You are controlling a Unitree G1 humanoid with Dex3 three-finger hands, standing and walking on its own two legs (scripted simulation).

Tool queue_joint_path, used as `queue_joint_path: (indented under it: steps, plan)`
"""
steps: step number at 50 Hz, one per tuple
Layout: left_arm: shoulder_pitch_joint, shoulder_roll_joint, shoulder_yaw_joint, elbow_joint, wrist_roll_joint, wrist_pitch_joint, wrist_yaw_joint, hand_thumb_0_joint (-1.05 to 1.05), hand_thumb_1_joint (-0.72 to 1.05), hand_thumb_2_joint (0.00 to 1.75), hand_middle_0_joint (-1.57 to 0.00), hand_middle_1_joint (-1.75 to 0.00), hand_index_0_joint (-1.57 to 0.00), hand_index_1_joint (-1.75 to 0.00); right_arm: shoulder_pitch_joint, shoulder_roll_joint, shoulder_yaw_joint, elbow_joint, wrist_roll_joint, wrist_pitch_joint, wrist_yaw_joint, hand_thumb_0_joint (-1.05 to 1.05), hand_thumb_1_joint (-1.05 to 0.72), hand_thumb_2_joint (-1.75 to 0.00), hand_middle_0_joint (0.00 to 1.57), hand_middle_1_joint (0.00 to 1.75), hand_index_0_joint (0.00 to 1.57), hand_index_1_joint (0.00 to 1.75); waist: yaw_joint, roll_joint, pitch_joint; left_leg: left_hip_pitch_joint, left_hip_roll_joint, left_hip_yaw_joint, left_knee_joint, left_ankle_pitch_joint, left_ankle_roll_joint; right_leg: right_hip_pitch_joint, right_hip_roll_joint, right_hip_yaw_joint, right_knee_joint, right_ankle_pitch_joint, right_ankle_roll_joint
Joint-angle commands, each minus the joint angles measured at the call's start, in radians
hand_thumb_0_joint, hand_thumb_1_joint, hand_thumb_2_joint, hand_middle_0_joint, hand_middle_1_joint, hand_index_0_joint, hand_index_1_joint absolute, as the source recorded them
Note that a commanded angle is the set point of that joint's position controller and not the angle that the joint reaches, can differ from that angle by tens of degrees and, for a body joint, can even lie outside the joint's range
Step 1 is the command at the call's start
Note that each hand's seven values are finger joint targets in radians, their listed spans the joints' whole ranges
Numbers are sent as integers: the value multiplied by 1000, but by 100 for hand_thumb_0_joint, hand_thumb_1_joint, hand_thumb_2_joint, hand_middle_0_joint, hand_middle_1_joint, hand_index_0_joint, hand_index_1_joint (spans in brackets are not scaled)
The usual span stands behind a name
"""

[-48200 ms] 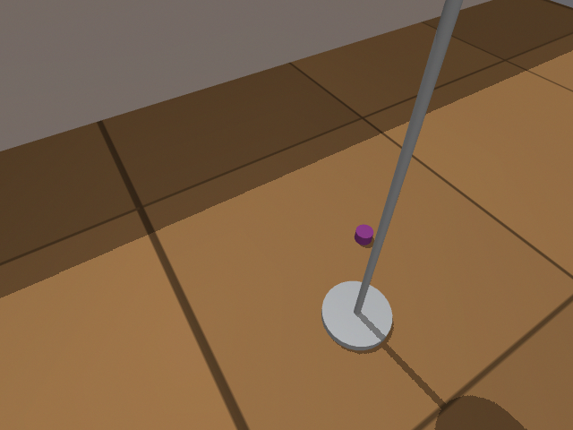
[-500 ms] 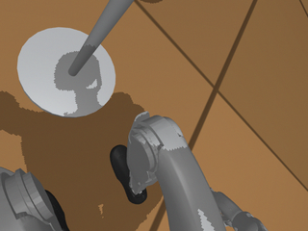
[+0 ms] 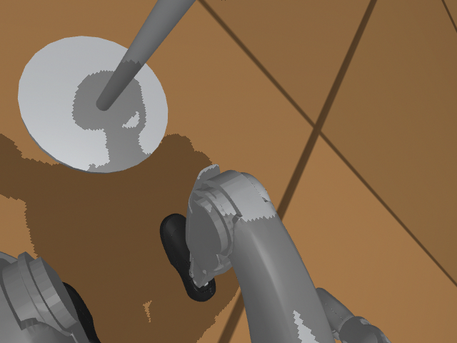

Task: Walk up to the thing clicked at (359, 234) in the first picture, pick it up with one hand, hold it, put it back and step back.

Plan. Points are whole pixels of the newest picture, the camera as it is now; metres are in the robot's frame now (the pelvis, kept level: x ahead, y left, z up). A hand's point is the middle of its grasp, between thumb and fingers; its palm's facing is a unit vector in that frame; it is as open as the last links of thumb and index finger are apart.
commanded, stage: rest palm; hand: left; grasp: from above
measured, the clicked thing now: out of the picture +0.48 +0.39 -0.28
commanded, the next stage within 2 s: close in 0.36 s
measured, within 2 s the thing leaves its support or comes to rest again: neither
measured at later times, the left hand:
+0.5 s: hand out of the picture +0.46 +0.37 -0.26, palm faces -0.44 -0.19 -0.88, open 13.5 cm
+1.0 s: hand out of the picture +0.45 +0.37 -0.26, palm faces -0.46 -0.18 -0.87, open 13.3 cm
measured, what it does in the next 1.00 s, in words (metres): stands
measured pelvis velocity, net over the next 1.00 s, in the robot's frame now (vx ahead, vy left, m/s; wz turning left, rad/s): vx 0.00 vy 0.00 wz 0.00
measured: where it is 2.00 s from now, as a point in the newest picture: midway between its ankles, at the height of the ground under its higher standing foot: (143, 307)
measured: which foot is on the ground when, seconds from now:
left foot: down 0.00-1.00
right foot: down 0.00-1.00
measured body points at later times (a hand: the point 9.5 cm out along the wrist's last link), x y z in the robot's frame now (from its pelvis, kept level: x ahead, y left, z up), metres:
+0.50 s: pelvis +0.00 +0.00 +0.00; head +0.29 +0.15 +0.30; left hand +0.47 +0.38 -0.21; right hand +0.06 -0.25 -0.05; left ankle +0.06 +0.12 -0.27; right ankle +0.12 -0.11 -0.27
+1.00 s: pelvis +0.00 +0.00 +0.00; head +0.30 +0.15 +0.30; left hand +0.48 +0.38 -0.21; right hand +0.06 -0.25 -0.05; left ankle +0.06 +0.12 -0.27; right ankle +0.12 -0.11 -0.27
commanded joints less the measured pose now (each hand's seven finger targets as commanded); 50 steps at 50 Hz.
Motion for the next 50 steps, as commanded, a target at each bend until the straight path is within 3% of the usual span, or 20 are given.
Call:
queue_joint_path:
  steps: [1, 2, 4, 7, 8, 9, 11, 14, 18, 22, 23, 25, 26, 29, 33, 40, 44, 45, 47, 50]
  plan:
    - [-234, 232, 3, -119, -23, 12, 39, 0, -46, 97, -9, -110, -10, -108, 207, -352, -101, 27, 8, -1, -10, 0, -91, -91, 20, 30, 20, 30, -60, 622, -647, 536, 40, 50, -268, 324, -34, 348, 49, -70, -165, 279, -62]
    - [-187, 236, 17, -52, -22, 22, 33, 0, -48, 98, -8, -109, -9, -108, 211, -338, -89, 34, 9, -1, -9, 0, -91, -91, 20, 30, 20, 30, -60, 596, -631, 526, 41, 45, -269, 308, -32, 342, 44, -69, -168, 266, -61]
    - [-195, 247, 22, -85, -28, 20, 26, 0, -46, 99, -9, -110, -10, -109, 211, -331, -79, 30, 9, 0, -8, 0, -91, -91, 20, 30, 20, 30, -55, 592, -647, 511, 39, 50, -268, 308, -30, 372, 46, -67, -173, 275, -58]
    - [-231, 252, 7, -145, -33, 12, 16, 0, -45, 98, -9, -112, -11, -110, 201, -354, -101, 24, 9, 1, -15, 0, -91, -91, 20, 30, 20, 30, -48, 607, -673, 538, 41, 54, -262, 322, -30, 372, 49, -64, -169, 280, -61]
    - [-183, 244, 14, -57, -33, 18, 17, 0, -45, 96, -9, -112, -11, -110, 199, -336, -78, 24, 7, 3, -14, 0, -91, -91, 20, 30, 20, 30, -60, 590, -653, 511, 39, 51, -265, 298, -29, 383, 47, -69, -174, 267, -60]
    - [-181, 230, 3, -72, -41, 12, 12, 0, -45, 95, -8, -112, -11, -109, 201, -344, -81, 20, 9, 1, -14, 0, -91, -91, 20, 30, 20, 30, -64, 558, -611, 484, 36, 54, -263, 269, -24, 370, 48, -65, -175, 249, -57]
    - [-194, 249, 4, -105, -37, 5, 8, 0, -45, 96, -8, -112, -10, -109, 200, -341, -81, 18, 10, 0, -16, 0, -91, -91, 20, 30, 20, 30, -57, 564, -621, 484, 35, 61, -262, 250, -22, 378, 48, -57, -181, 239, -58]
    - [-227, 291, 25, -168, -36, -9, 18, 0, -46, 95, -8, -110, -10, -108, 200, -351, -92, 22, 6, 3, -22, 0, -91, -91, 20, 30, 20, 30, -37, 624, -697, 547, 39, 59, -262, 305, -31, 407, 51, -61, -172, 272, -62]
    - [-186, 218, -3, -104, -31, -8, 18, 0, -46, 97, -8, -110, -10, -109, 202, -335, -72, 34, 3, 0, -16, 0, -91, -91, 20, 30, 20, 30, -71, 609, -630, 551, 45, 41, -258, 333, -40, 338, 45, -74, -163, 276, -61]
    - [-217, 272, 15, -142, -19, -3, 28, 0, -45, 99, -10, -109, -11, -108, 201, -340, -74, 38, 1, 4, -16, 0, -91, -91, 20, 30, 20, 30, -54, 660, -657, 586, 49, 40, -273, 346, -43, 352, 44, -69, -166, 278, -62]
    - [-239, 272, 14, -159, -20, -5, 30, 0, -44, 100, -10, -110, -11, -109, 196, -355, -87, 37, 1, 4, -16, 0, -91, -91, 20, 30, 20, 30, -54, 661, -665, 587, 48, 37, -272, 335, -44, 338, 45, -72, -158, 271, -64]
    - [-189, 239, 3, -83, -18, 3, 33, 0, -43, 89, -7, -110, -10, -106, 196, -337, -67, 32, -1, 3, -12, 0, -90, -90, 20, 30, 20, 30, -68, 613, -612, 527, 43, 45, -268, 308, -36, 353, 48, -73, -166, 268, -60]
    - [-205, 239, -5, -116, -21, 0, 32, 0, -42, 88, -7, -110, -11, -106, 192, -356, -87, 28, 1, 2, -14, 0, -90, -90, 20, 30, 20, 30, -67, 604, -608, 519, 40, 51, -267, 288, -33, 351, 51, -70, -170, 257, -61]
    - [-238, 282, 19, -152, -22, 4, 27, 0, -43, 89, -8, -109, -11, -105, 199, -347, -74, 37, 3, 2, -17, 0, -90, -90, 20, 30, 20, 30, -60, 650, -659, 568, 46, 45, -265, 340, -38, 353, 42, -66, -164, 284, -60]
    - [-200, 253, 7, -93, -35, 11, 20, 0, -41, 88, -8, -109, -12, -106, 189, -349, -66, 31, 1, 3, -19, 0, -90, -90, 20, 30, 20, 30, -70, 593, -624, 532, 45, 38, -257, 336, -36, 350, 41, -73, -170, 281, -59]
    - [-227, 312, 25, -159, -38, -1, -5, 0, -39, 86, -10, -108, -14, -104, 191, -359, -68, 17, 2, 13, -28, 0, -90, -90, 20, 30, 20, 30, -54, 612, -651, 531, 42, 49, -261, 299, -32, 372, 42, -61, -176, 256, -63]
    - [-203, 264, -2, -141, -50, -10, -14, 0, -38, 85, -12, -104, -15, -101, 194, -341, -54, 24, -1, 18, -29, 0, -90, -90, 20, 30, 20, 30, -72, 607, -658, 564, 49, 36, -254, 340, -33, 373, 43, -70, -174, 280, -55]
    - [-239, 297, 10, -202, -46, -19, -10, 0, -37, 85, -12, -105, -15, -101, 200, -356, -68, 32, -1, 18, -31, 0, -90, -90, 20, 30, 20, 30, -67, 643, -664, 574, 48, 41, -260, 340, -35, 375, 45, -66, -174, 277, -58]
    - [-185, 259, -6, -113, -46, -10, -11, 0, -37, 85, -13, -103, -16, -100, 189, -340, -52, 26, -1, 20, -30, 0, -90, -90, 20, 30, 20, 30, -72, 595, -632, 529, 46, 42, -252, 329, -33, 379, 46, -71, -176, 279, -58]
    - [-187, 278, -1, -130, -42, -17, -7, 0, -36, 86, -14, -102, -17, -99, 185, -345, -50, 20, -1, 22, -32, 0, -90, -90, 20, 30, 20, 30, -62, 582, -618, 514, 44, 47, -247, 312, -30, 378, 48, -69, -187, 267, -59]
